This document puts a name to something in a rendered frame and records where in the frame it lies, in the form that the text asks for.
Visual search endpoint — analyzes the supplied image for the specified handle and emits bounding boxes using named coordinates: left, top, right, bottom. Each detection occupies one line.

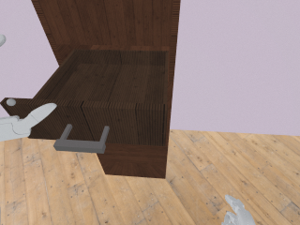
left=53, top=124, right=110, bottom=154

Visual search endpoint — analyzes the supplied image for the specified drawer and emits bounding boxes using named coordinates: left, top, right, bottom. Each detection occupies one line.
left=0, top=49, right=169, bottom=146

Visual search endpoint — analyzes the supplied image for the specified robot right hand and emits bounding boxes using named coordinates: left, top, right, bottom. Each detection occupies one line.
left=221, top=194, right=256, bottom=225

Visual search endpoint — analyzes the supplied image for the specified robot left hand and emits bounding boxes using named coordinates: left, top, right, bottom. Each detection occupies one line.
left=0, top=34, right=57, bottom=142

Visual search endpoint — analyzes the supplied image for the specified cabinet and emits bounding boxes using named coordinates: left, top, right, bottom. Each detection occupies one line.
left=31, top=0, right=181, bottom=179

